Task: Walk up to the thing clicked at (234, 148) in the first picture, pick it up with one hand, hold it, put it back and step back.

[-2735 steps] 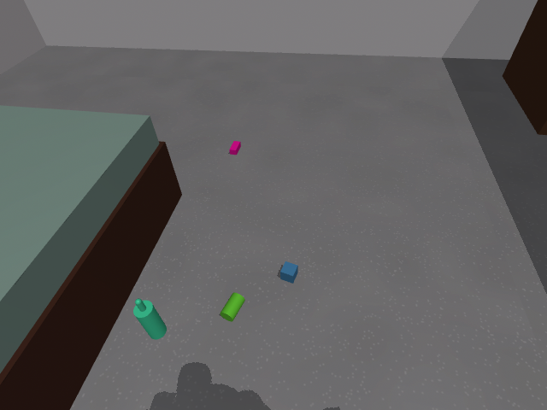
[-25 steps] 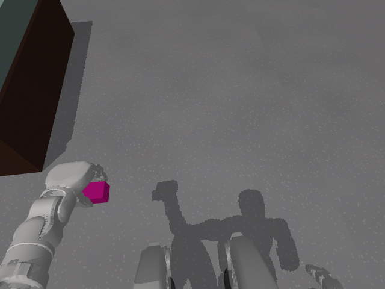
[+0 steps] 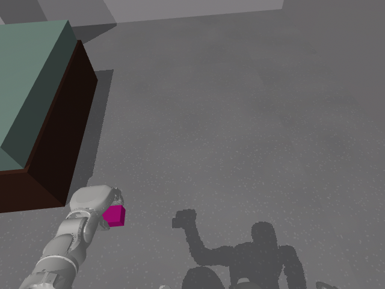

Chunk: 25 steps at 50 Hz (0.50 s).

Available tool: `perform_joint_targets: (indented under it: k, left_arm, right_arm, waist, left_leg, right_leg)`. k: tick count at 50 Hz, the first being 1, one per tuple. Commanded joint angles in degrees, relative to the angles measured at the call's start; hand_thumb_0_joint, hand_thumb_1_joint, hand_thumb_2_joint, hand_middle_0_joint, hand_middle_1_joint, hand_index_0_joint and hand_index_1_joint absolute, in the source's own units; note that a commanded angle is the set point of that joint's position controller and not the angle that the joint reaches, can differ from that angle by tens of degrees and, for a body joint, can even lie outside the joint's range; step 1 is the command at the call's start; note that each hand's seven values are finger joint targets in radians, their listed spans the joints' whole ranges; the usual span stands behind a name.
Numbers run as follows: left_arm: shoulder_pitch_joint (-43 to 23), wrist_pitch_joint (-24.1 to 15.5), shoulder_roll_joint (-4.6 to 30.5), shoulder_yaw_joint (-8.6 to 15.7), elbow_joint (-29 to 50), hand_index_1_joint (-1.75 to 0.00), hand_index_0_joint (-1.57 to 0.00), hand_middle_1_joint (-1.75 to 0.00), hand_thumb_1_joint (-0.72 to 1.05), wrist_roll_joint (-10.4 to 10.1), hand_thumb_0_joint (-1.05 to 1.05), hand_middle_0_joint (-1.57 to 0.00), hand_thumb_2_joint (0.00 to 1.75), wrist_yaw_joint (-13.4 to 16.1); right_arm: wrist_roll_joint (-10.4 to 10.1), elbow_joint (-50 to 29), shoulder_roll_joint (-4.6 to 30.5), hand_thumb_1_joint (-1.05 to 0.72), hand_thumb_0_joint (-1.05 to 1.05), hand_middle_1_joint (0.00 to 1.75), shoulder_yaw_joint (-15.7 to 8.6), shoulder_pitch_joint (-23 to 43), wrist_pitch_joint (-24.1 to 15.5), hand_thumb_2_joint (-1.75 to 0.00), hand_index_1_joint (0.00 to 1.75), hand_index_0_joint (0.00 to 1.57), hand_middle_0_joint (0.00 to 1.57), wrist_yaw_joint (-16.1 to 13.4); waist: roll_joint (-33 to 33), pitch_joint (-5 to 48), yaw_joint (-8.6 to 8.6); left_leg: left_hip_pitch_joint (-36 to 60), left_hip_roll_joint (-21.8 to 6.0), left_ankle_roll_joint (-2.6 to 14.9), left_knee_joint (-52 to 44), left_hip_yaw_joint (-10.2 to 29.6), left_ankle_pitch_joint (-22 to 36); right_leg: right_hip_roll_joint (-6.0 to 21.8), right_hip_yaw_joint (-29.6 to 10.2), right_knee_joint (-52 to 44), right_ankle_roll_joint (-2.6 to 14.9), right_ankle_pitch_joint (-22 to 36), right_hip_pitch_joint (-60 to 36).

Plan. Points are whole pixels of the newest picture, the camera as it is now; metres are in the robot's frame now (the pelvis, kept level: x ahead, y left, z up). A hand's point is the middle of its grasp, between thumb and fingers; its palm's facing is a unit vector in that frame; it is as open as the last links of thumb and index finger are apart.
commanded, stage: lift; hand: left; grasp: from above
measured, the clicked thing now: (104, 216) +0.35 +0.24 -0.10
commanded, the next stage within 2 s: hold in 0.10 s
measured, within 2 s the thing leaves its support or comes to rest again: neither
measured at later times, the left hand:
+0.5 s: hand (92, 200) +0.35 +0.23 -0.01, palm faces -0.47 -0.03 -0.88, open 7.2 cm
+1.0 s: hand (96, 201) +0.34 +0.21 +0.01, palm faces -0.45 -0.02 -0.89, open 7.2 cm
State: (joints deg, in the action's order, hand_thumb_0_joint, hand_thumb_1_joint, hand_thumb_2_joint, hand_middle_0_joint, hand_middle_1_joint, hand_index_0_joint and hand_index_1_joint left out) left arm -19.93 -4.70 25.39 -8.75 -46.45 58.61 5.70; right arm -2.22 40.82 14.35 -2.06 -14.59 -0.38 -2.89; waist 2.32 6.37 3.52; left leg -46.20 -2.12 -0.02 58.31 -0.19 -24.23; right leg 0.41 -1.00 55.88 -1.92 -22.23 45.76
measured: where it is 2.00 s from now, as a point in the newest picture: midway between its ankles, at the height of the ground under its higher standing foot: outside the picture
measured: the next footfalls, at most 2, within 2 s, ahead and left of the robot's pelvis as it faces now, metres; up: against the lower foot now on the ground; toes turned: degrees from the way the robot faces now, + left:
none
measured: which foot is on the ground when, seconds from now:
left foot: down 0.00-1.00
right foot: down 0.00-1.00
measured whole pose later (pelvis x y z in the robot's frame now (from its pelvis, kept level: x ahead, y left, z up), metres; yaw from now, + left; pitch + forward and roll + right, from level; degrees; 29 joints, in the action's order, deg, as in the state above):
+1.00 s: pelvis +0.04 +0.00 +0.05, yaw +0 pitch +5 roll +0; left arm -13.4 -4.6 24.7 -10.9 -34.9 57.7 -3.0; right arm -2.9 37.5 14.8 -2.2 -12.5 4.7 -3.6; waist 2.8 3.8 0.6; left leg -24.8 -1.3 -0.2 39.0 -1.7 -19.2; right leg 1.2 -2.0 39.0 -1.7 -18.2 25.8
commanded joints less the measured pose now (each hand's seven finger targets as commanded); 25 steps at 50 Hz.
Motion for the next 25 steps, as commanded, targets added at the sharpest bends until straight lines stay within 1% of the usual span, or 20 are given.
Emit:
perform_joint_targets:
  k: [1,2,3,4,5,6,8,9,10,12,13,14,15,16,17,18,19,21,22,25]
  left_arm:
    - [-15.78,0.45,12.98,4.60,9.72,-0.35,-1.02,-0.42,0.66,-0.39,0.00,-0.94,0.19,0.80]
    - [-15.32,0.46,11.80,3.80,10.33,-0.34,-1.00,-0.42,0.64,-0.66,0.00,-0.93,0.19,0.37]
    - [-15.15,0.40,11.63,3.72,11.08,-0.33,-0.99,-0.41,0.63,-0.80,0.00,-0.92,0.17,-0.01]
    - [-14.94,0.21,12.38,3.98,11.85,-0.34,-1.00,-0.42,0.65,-0.71,0.00,-0.93,0.16,-0.42]
    - [-14.97,0.00,11.88,3.84,12.62,-0.34,-1.00,-0.42,0.64,-1.08,0.00,-0.92,0.17,-0.86]
    - [-14.71,-0.05,11.93,3.69,12.98,-0.35,-1.01,-0.43,0.66,-1.11,0.00,-0.93,0.18,-1.29]
    - [-16.11,-0.17,12.76,4.46,14.96,-0.36,-1.01,-0.43,0.66,-1.30,0.00,-0.94,0.21,-1.46]
    - [-15.73,-0.15,11.21,3.34,14.81,-0.37,-1.02,-0.46,0.67,-1.43,0.00,-0.94,0.22,-1.64]
    - [-16.58,-0.20,12.04,3.88,15.75,-0.38,-1.02,-0.46,0.68,-1.49,0.00,-0.95,0.23,-1.55]
    - [-15.09,-0.10,11.89,4.00,14.80,-0.35,-1.01,-0.43,0.67,-0.89,0.00,-0.93,0.18,-1.47]
    - [-15.19,-0.19,12.79,4.71,15.08,-0.34,-1.02,-0.42,0.67,-0.79,0.00,-0.94,0.19,-1.53]
    - [-15.58,-0.29,12.67,4.42,15.32,-0.35,-1.02,-0.43,0.68,-0.44,0.00,-0.95,0.22,-1.82]
    - [-14.52,-0.29,11.53,3.34,14.92,-0.36,-1.04,-0.44,0.70,-0.17,0.00,-0.96,0.24,-2.32]
    - [-15.37,-0.48,11.80,3.57,15.47,-0.35,-1.05,-0.44,0.73,-0.31,0.00,-0.97,0.22,-2.68]
    - [-15.37,-0.39,11.78,3.28,15.62,-0.34,-1.06,-0.42,0.74,-0.13,0.00,-0.98,0.21,-3.11]
    - [-14.77,-0.37,11.78,3.47,15.76,-0.33,-1.06,-0.42,0.74,-0.42,0.00,-0.98,0.20,-3.50]
    - [-13.77,-0.49,12.06,3.80,16.01,-0.33,-1.07,-0.41,0.73,-0.70,0.00,-0.99,0.22,-3.95]
    - [-12.92,-0.54,11.03,3.17,16.87,-0.35,-1.06,-0.43,0.74,-1.28,0.00,-0.99,0.25,-4.87]
    - [-12.38,-0.51,11.56,3.40,16.86,-0.35,-1.07,-0.43,0.74,-1.19,0.00,-0.99,0.25,-5.19]
    - [-10.91,-0.77,11.46,3.76,18.39,-0.34,-1.07,-0.41,0.74,-1.20,0.00,-1.00,0.26,-5.85]
  right_arm:
    - [-0.22,-6.75,7.95,-0.92,0.00,0.30,-2.85,1.43,-2.29,-0.90,0.30,0.20,0.20,-0.62]
    - [-0.23,-6.93,7.76,-0.92,0.00,0.30,-2.87,1.23,-2.24,-0.90,0.30,0.20,0.20,-0.65]
    - [-0.28,-6.86,7.71,-0.92,0.00,0.30,-2.81,1.28,-2.29,-0.90,0.30,0.20,0.20,-0.71]
    - [-0.21,-6.87,7.86,-0.92,0.00,0.30,-3.03,1.23,-2.24,-0.90,0.30,0.20,0.20,-0.79]
    - [-0.15,-6.81,7.85,-0.91,0.00,0.30,-3.08,0.83,-2.31,-0.90,0.30,0.20,0.20,-0.85]
    - [-0.19,-6.68,7.79,-0.91,0.00,0.30,-3.08,0.83,-2.27,-0.90,0.30,0.20,0.20,-0.90]
    - [-0.22,-6.88,7.96,-0.91,0.00,0.30,-3.05,0.65,-2.03,-0.90,0.30,0.20,0.20,-1.03]
    - [-0.16,-6.78,7.57,-0.91,0.00,0.30,-2.88,0.73,-2.01,-0.90,0.30,0.20,0.20,-1.02]
    - [-0.22,-6.87,7.73,-0.91,0.00,0.30,-2.84,1.12,-1.90,-0.90,0.30,0.20,0.20,-1.02]
    - [-0.23,-6.67,7.76,-0.91,0.00,0.30,-2.85,0.78,-1.70,-0.90,0.30,0.20,0.20,-1.05]
    - [-0.17,-6.58,7.89,-0.91,0.00,0.30,-2.95,1.06,-1.56,-0.90,0.30,0.20,0.20,-1.02]
    - [-0.09,-6.66,7.95,-0.91,0.00,0.30,-3.01,1.10,-1.39,-0.90,0.30,0.20,0.20,-1.01]
    - [-0.05,-6.66,7.80,-0.91,0.00,0.30,-2.93,1.28,-1.16,-0.90,0.30,0.20,0.20,-1.00]
    - [0.07,-6.47,7.93,-0.91,0.00,0.30,-3.09,1.48,-1.01,-0.90,0.30,0.20,0.20,-1.03]
    - [0.01,-6.60,7.90,-0.91,0.00,0.30,-3.03,1.49,-0.82,-0.90,0.30,0.20,0.20,-1.06]
    - [-0.05,-6.71,7.97,-0.91,0.00,0.30,-3.08,1.59,-0.75,-0.90,0.30,0.20,0.20,-1.00]
    - [0.01,-6.96,7.95,-0.91,0.00,0.30,-3.14,1.84,-0.61,-0.90,0.30,0.20,0.20,-0.98]
    - [-0.16,-7.48,7.80,-0.91,0.00,0.30,-2.98,1.95,-0.34,-0.90,0.30,0.20,0.20,-0.94]
    - [-0.26,-7.86,7.94,-0.91,0.00,0.30,-3.03,2.19,-0.17,-0.90,0.30,0.20,0.20,-0.96]
    - [-0.31,-8.24,8.00,-0.90,0.00,0.30,-3.12,2.14,0.34,-0.90,0.30,0.20,0.20,-1.01]
  waist:
    - [0.86,13.41,-1.28]
    - [0.64,13.41,-0.99]
    - [0.22,14.10,-1.11]
    - [0.47,14.42,-1.52]
    - [0.97,15.52,-0.92]
    - [0.69,15.93,-1.37]
    - [0.49,17.04,-1.32]
    - [0.73,15.97,-0.97]
    - [0.96,15.88,-1.41]
    - [-0.07,15.52,-1.35]
    - [0.66,15.44,-1.72]
    - [1.35,15.12,-1.57]
    - [1.14,14.36,-1.58]
    - [1.52,13.82,-1.28]
    - [1.28,13.51,-1.67]
    - [1.46,13.42,-1.82]
    - [1.46,13.59,-2.25]
    - [0.67,14.36,-2.14]
    - [0.11,13.89,-2.65]
    - [-0.25,14.74,-2.52]
  left_leg:
    - [12.95,2.26,0.45,-14.38,0.93,2.71]
    - [13.84,2.31,0.44,-14.92,0.95,3.16]
    - [15.09,2.18,0.30,-15.44,1.25,4.40]
    - [15.97,2.21,0.28,-15.57,0.97,5.85]
    - [17.70,1.99,0.07,-15.80,1.15,7.84]
    - [18.58,1.94,0.03,-16.01,1.35,10.04]
    - [20.74,1.99,0.09,-16.42,0.86,12.41]
    - [20.55,2.04,0.04,-16.74,0.96,12.82]
    - [21.24,2.19,0.13,-17.18,0.62,12.99]
    - [21.82,2.26,0.15,-17.57,0.46,14.65]
    - [22.18,2.30,0.08,-17.78,0.32,15.41]
    - [23.02,2.15,-0.07,-18.29,0.30,15.88]
    - [23.57,2.11,-0.10,-18.71,0.35,16.34]
    - [23.74,1.88,-0.23,-19.08,0.64,16.13]
    - [24.12,1.90,-0.17,-19.58,0.58,16.35]
    - [24.51,1.93,-0.25,-19.96,0.68,16.95]
    - [24.89,1.79,-0.30,-20.17,0.83,17.69]
    - [25.50,1.95,-0.14,-20.17,0.71,20.31]
    - [25.36,2.11,-0.04,-20.43,0.57,20.73]
    - [26.72,2.22,0.10,-20.36,-0.16,24.25]
  right_leg:
    - [-2.69,1.06,-12.34,2.31,2.39,-10.45]
    - [-2.74,0.94,-13.21,2.30,2.75,-10.92]
    - [-2.85,0.96,-13.14,2.38,3.61,-11.60]
    - [-2.81,1.08,-13.62,2.42,4.75,-12.19]
    - [-3.01,1.11,-13.41,2.51,6.22,-12.59]
    - [-2.97,1.22,-13.53,2.54,7.95,-13.29]
    - [-2.96,1.13,-14.36,2.67,9.89,-14.73]
    - [-2.95,1.07,-14.68,2.64,10.25,-14.77]
    - [-2.78,1.03,-15.36,2.64,10.57,-15.36]
    - [-2.77,0.92,-15.86,2.62,11.86,-16.29]
    - [-2.79,1.03,-16.10,2.66,12.27,-17.01]
    - [-2.92,1.29,-16.25,2.75,12.32,-16.96]
    - [-2.98,1.32,-16.57,2.79,12.65,-16.78]
    - [-3.15,1.51,-16.87,2.78,12.02,-16.57]
    - [-3.13,1.48,-17.31,2.80,12.32,-17.00]
    - [-3.10,1.54,-17.43,2.82,12.64,-17.76]
    - [-3.14,1.61,-17.65,2.83,13.01,-18.15]
    - [-3.14,1.40,-17.81,2.80,15.28,-19.81]
    - [-3.16,1.45,-18.12,2.76,15.83,-21.01]
    - [-3.09,1.21,-18.21,2.76,18.93,-22.19]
